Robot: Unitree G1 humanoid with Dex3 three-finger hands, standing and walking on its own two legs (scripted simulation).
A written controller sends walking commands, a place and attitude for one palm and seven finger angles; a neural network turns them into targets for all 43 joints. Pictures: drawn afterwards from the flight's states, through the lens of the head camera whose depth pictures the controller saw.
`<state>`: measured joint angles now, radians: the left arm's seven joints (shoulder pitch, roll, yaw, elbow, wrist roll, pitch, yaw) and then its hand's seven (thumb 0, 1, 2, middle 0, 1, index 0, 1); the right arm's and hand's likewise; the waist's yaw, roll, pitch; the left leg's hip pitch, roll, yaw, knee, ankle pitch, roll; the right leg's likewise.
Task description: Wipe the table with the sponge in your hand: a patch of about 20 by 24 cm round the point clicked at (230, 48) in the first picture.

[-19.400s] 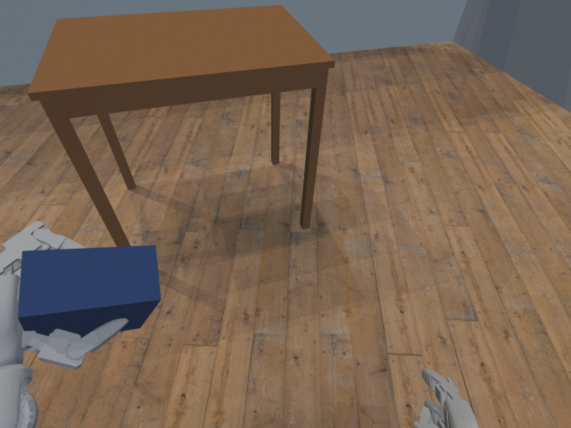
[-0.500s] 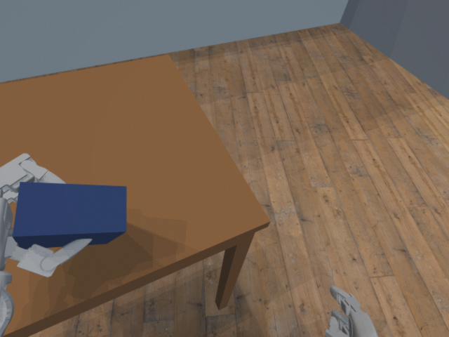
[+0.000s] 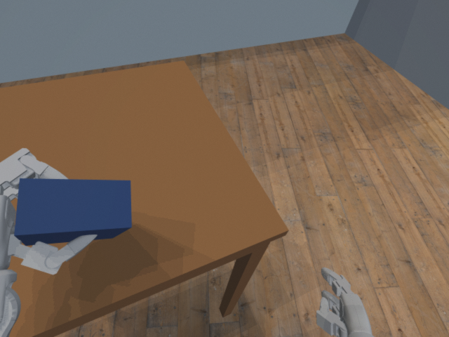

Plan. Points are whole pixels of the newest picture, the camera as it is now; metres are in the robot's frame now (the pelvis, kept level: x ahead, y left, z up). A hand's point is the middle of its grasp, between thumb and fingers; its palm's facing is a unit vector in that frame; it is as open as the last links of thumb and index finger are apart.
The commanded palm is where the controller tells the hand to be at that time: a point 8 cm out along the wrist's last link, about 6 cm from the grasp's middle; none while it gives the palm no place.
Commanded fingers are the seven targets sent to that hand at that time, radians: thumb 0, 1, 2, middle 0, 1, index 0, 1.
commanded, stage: come to a stop and stand still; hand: left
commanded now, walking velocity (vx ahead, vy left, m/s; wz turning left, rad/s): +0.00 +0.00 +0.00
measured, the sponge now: (90, 213) +0.24 +0.21 +0.14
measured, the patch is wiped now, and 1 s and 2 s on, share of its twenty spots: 0.00 0.00 0.00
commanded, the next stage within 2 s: look again from close up in 0.18 s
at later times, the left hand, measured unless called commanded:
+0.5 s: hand (36, 230) +0.20 +0.25 +0.16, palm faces +0.39 -0.85 -0.34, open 9.7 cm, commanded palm +0.14 +0.28 +0.18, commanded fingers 0.00 0.10 1.30 -1.20 -1.60 -1.20 -1.60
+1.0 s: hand (61, 233) +0.20 +0.22 +0.16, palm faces +0.31 -0.78 -0.55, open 9.7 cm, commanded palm +0.14 +0.27 +0.20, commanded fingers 0.00 0.10 1.30 -1.20 -1.60 -1.20 -1.60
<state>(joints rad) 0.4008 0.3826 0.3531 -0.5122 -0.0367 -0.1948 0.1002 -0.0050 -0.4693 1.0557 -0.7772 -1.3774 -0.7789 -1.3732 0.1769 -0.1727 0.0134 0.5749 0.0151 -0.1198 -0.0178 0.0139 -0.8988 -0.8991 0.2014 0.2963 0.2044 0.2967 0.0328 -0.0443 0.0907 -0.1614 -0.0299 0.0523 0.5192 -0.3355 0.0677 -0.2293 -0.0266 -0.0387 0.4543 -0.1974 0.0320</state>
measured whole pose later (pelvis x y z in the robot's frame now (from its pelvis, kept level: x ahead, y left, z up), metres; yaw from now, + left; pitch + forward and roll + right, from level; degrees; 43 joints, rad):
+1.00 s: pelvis -0.03 -0.04 +0.00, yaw +2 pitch -1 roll +1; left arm 0.29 0.48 0.36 -0.40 0.01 0.01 -0.03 0.00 -0.47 1.06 -0.77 -1.38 -0.78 -1.38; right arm 0.16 -0.25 0.02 0.57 -0.03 -0.07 0.01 0.02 -0.90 -0.90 0.20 0.30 0.21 0.30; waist 0.03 0.01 0.02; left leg -0.26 -0.03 0.02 0.55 -0.29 0.03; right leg -0.33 0.01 0.01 0.56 -0.23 -0.02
